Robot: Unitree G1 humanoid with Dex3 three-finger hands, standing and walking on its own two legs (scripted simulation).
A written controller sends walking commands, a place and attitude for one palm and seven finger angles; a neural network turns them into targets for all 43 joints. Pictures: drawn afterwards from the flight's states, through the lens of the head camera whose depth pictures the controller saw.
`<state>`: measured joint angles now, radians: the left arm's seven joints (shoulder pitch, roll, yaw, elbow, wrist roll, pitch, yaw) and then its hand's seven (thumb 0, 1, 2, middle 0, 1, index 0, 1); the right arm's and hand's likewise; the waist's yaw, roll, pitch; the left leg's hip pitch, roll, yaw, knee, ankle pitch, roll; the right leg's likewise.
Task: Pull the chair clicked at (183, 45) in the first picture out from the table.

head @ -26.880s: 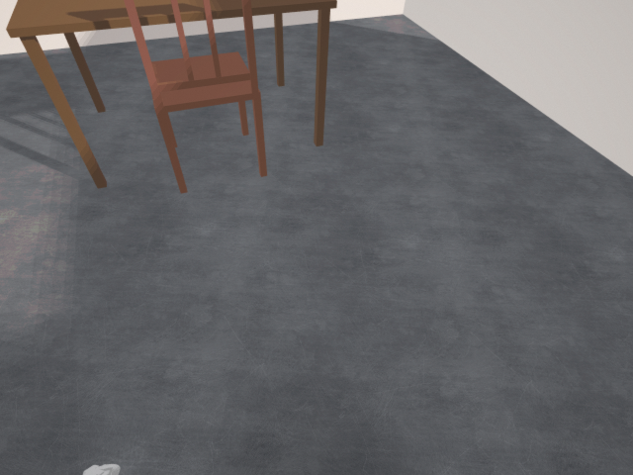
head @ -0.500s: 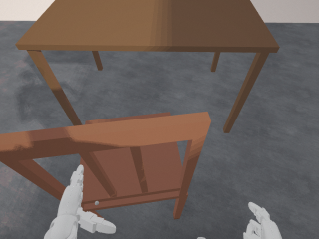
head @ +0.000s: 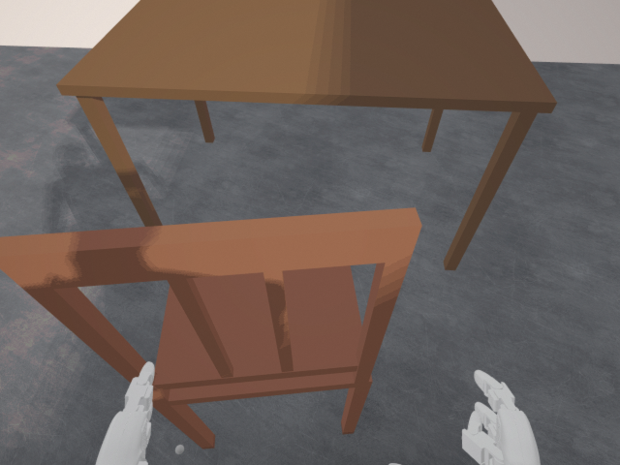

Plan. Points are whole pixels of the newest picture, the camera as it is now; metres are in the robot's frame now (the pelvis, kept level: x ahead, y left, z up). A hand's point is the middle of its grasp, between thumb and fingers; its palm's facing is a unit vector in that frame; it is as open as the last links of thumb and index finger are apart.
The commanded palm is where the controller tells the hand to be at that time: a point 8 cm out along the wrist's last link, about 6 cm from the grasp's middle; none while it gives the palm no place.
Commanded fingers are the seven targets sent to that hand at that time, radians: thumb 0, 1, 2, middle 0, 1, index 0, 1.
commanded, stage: draw the fingers out of the gap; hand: left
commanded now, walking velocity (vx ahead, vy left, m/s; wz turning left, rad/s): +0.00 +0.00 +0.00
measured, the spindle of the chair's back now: (207, 333) +0.30 +0.16 -0.03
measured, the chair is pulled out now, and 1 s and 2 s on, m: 0.47 0.46 0.46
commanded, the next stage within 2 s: draw the hand back to the body in 0.02 s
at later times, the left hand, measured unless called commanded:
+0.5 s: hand (149, 426) +0.17 +0.18 +0.05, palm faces +0.00 -1.00 -0.09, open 17.5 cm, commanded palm +0.12 +0.24 +0.07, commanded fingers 0.00 -0.55 0.20 0.00 0.00 0.00 0.00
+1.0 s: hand (80, 392) +0.18 +0.23 +0.11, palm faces +0.24 -0.87 -0.44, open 13.3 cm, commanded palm +0.15 +0.28 +0.17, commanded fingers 0.00 0.32 0.62 -0.12 -0.18 -0.12 -0.18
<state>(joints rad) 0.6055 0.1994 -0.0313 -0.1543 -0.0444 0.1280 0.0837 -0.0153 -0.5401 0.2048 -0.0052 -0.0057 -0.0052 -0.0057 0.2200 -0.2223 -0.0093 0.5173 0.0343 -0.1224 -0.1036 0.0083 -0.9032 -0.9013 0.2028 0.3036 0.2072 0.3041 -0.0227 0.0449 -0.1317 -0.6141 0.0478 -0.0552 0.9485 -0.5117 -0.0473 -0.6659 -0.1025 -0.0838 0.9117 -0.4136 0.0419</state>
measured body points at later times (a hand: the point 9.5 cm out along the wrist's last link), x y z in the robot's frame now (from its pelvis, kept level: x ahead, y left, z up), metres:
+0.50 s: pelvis -0.01 +0.00 -0.02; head +0.03 -0.01 +0.43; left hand +0.16 +0.23 +0.06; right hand +0.17 -0.24 -0.10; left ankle -0.02 +0.15 -0.69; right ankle +0.02 -0.15 -0.69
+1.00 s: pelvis +0.02 +0.00 +0.04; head +0.02 -0.02 +0.49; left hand +0.16 +0.27 +0.13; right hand +0.21 -0.22 -0.04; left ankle -0.02 +0.15 -0.69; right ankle +0.02 -0.15 -0.69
